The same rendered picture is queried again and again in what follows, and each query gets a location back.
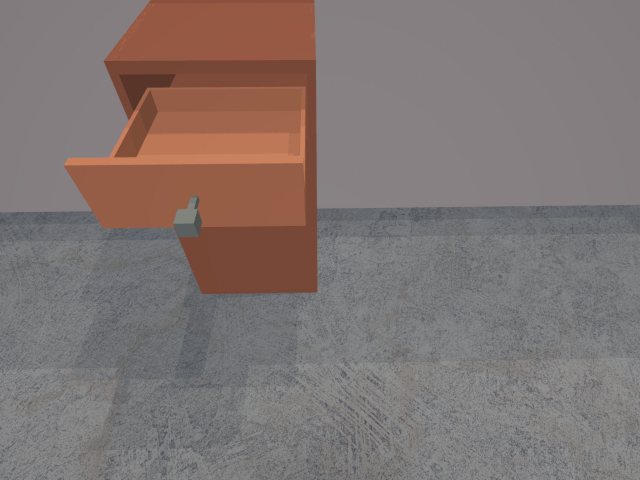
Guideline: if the drawer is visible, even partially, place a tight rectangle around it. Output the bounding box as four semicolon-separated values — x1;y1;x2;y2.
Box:
63;87;307;228

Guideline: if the cabinet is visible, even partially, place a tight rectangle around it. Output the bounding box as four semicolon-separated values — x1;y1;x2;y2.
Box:
104;0;318;294

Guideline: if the handle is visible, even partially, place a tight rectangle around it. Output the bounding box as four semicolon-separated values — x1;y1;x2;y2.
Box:
173;196;202;237

